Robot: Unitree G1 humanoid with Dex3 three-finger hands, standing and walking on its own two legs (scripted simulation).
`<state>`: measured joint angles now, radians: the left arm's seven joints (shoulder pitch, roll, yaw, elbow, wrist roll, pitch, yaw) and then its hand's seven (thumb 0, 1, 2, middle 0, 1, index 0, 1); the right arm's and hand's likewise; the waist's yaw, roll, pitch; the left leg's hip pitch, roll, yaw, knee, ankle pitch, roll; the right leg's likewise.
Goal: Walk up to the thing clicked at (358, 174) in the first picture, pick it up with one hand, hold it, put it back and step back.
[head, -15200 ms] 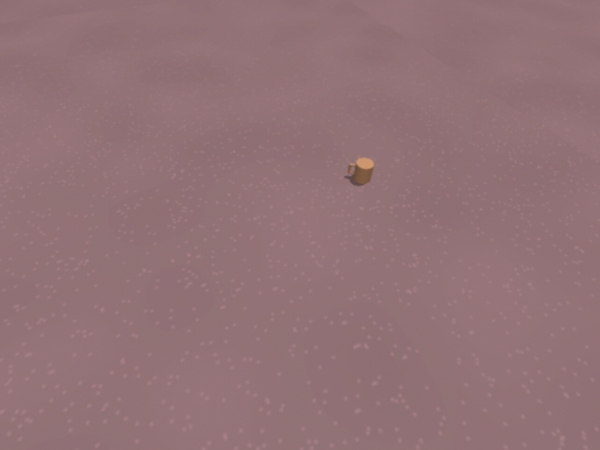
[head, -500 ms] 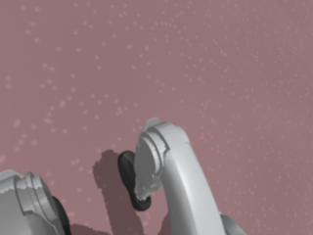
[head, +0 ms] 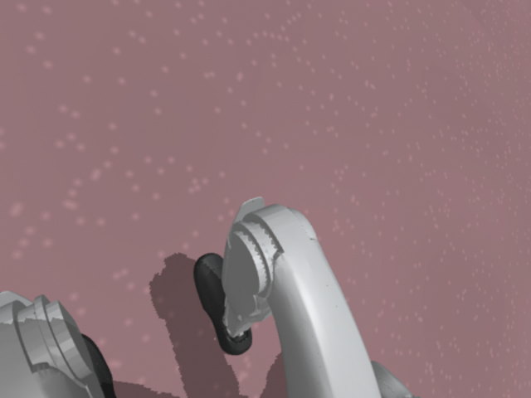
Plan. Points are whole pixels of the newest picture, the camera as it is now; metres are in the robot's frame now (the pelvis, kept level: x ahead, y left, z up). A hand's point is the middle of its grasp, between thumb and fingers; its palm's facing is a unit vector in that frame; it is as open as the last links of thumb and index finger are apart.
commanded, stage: close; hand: left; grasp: from above
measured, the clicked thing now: out of the picture +0.51 +0.33 -0.26
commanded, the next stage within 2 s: settle in 1.12 s
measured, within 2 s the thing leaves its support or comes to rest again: leaves its support in 1.64 s
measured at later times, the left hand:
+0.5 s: hand out of the picture +0.49 +0.32 -0.23, palm faces -0.44 -0.14 -0.89, open 12.4 cm
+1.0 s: hand out of the picture +0.49 +0.32 -0.23, palm faces -0.44 -0.14 -0.89, open 11.6 cm
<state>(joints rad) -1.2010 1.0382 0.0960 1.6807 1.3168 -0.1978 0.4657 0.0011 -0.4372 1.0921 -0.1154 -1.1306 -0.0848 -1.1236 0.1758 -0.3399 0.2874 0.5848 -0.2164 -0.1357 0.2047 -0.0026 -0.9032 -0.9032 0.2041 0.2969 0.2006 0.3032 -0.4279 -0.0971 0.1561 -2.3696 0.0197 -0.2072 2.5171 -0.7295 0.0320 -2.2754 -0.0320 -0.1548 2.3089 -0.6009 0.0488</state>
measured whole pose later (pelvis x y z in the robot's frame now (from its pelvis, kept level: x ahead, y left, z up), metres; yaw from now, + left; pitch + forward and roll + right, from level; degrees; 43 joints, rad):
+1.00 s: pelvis +0.00 +0.00 +0.00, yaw +0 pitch +32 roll -15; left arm -1.21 1.04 0.07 1.67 1.30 -0.19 0.46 0.00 -0.20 0.89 -0.31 -1.13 -0.29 -1.09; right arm 0.16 -0.35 0.31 0.57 -0.22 -0.13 0.20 0.00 -0.90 -0.90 0.20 0.30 0.20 0.30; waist -0.42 -0.10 0.16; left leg -2.37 0.02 -0.22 2.51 -0.73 0.03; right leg -2.27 -0.03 -0.16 2.30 -0.60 0.05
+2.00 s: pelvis +0.00 +0.00 +0.03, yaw +4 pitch +36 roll -11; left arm -1.09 0.84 0.05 1.35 1.23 -0.13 0.22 0.01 -0.23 0.85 -0.44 -1.00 -0.43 -0.97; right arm 0.18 -0.33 0.13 0.61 -0.14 -0.03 0.18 0.00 -0.91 -0.90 0.20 0.30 0.20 0.30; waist -0.32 -0.01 0.01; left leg -2.32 0.01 -0.15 2.39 -0.71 0.02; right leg -2.25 -0.05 -0.11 2.24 -0.62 0.03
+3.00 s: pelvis -0.01 +0.00 +0.11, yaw +8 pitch +37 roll -7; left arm -0.89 0.69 0.00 1.04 1.09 -0.12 0.02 0.01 -0.20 0.80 -0.47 -0.93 -0.47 -0.90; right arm 0.20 -0.29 0.03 0.62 -0.03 0.08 0.06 0.00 -0.91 -0.91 0.20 0.30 0.20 0.30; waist -0.20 0.05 -0.13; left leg -2.11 0.00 -0.07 2.12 -0.66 0.03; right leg -2.07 -0.06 -0.05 2.02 -0.59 0.04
